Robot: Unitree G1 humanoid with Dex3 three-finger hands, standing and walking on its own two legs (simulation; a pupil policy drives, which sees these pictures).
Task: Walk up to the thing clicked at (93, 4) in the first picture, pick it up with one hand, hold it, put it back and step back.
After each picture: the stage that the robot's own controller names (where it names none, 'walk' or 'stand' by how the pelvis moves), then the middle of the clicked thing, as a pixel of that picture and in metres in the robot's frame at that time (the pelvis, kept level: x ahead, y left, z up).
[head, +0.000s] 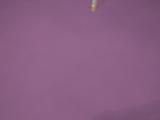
stand; (94, 2) +2.28 -0.23 -0.66
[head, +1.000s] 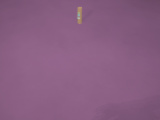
walk; (79, 15) +2.16 +0.13 -0.64
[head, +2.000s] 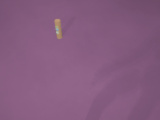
walk; (58, 29) +1.54 +0.32 -0.65
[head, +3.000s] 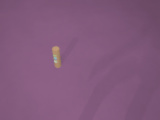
walk; (56, 57) +1.06 +0.27 -0.65
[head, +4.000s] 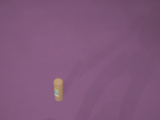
walk; (58, 90) +0.68 +0.16 -0.62
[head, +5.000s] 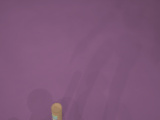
stand; (57, 114) +0.44 +0.11 -0.63
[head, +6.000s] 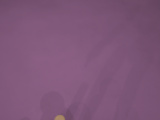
stand; out of the picture +0.40 +0.11 -0.65
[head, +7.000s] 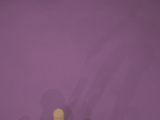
stand; (59, 119) +0.43 +0.12 -0.65
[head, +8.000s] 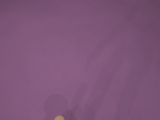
stand; out of the picture +0.40 +0.13 -0.66
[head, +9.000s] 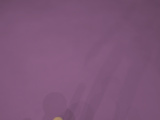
stand; out of the picture +0.39 +0.13 -0.66
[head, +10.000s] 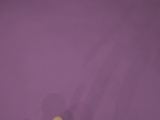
go down; out of the picture +0.40 +0.13 -0.66
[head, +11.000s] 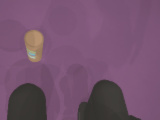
go down; (34, 48) +0.49 +0.13 -0.30
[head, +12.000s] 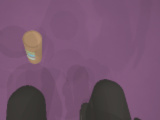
approach; (33, 49) +0.49 +0.13 -0.28
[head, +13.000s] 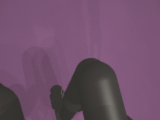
close in; out of the picture +0.50 +0.19 -0.18
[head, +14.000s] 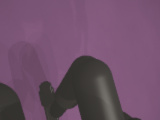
close; out of the picture +0.49 +0.20 -0.18
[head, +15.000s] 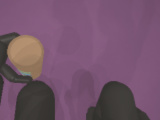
lift; (29, 63) +0.36 +0.17 -0.02
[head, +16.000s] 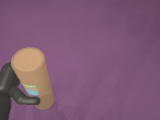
hold; (37, 84) +0.30 +0.13 +0.10
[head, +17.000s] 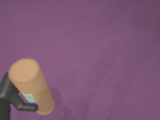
hold; (36, 91) +0.29 +0.14 +0.06
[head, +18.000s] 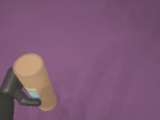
crouch; (40, 87) +0.30 +0.13 +0.06
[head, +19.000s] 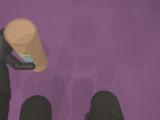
crouch; (31, 51) +0.42 +0.13 -0.03
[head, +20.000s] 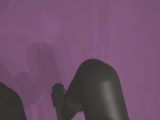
lower; out of the picture +0.46 +0.19 -0.16
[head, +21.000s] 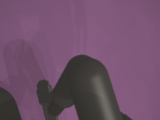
lower; out of the picture +0.46 +0.20 -0.19
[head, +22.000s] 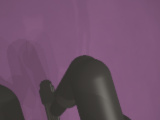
lower; out of the picture +0.46 +0.20 -0.19
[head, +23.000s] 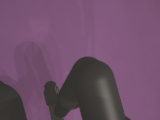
lower; out of the picture +0.45 +0.19 -0.18
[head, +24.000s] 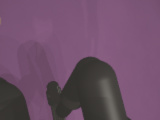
loosen; out of the picture +0.44 +0.17 -0.18
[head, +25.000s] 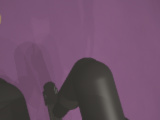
withdraw; out of the picture +0.45 +0.17 -0.19
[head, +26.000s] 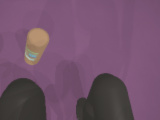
walk; (34, 49) +0.46 +0.12 -0.22
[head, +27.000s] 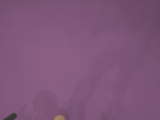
stand; out of the picture +0.37 +0.09 -0.58
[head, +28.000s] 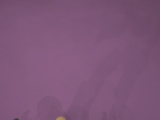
stand; out of the picture +0.38 +0.09 -0.60
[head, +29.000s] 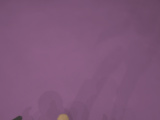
stand; out of the picture +0.38 +0.08 -0.60
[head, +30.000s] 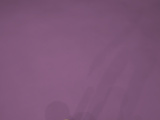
walk; out of the picture +0.39 +0.09 -0.65
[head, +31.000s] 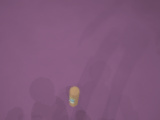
walk; (74, 97) +0.50 +0.02 -0.64
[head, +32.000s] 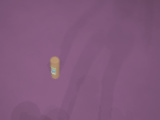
walk; (55, 68) +0.73 +0.16 -0.63
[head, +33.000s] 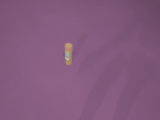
stand; (68, 54) +1.03 +0.14 -0.63
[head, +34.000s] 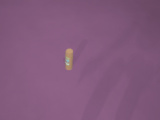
stand; (69, 59) +1.02 +0.10 -0.65
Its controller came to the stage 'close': yes
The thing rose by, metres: 0.70
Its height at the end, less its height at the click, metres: +0.00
